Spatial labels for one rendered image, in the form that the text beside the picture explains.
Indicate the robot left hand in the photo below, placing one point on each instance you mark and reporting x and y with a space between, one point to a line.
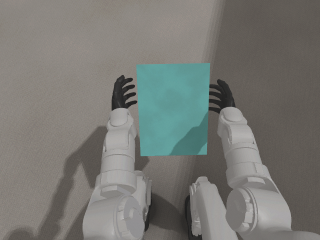
118 97

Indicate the robot right hand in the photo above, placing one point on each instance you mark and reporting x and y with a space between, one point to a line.
225 96

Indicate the right robot upper arm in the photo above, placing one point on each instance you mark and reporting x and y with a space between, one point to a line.
259 214

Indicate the right robot shin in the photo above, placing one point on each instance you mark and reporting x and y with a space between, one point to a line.
196 225

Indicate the carton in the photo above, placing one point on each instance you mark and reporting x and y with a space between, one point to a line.
173 108

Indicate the left robot upper arm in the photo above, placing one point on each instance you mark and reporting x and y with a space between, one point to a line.
115 218

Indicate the right robot thigh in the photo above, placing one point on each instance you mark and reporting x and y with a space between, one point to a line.
206 201

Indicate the right robot forearm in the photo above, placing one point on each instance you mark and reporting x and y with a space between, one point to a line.
244 165

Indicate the left robot forearm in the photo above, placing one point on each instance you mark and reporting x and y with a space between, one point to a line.
117 173

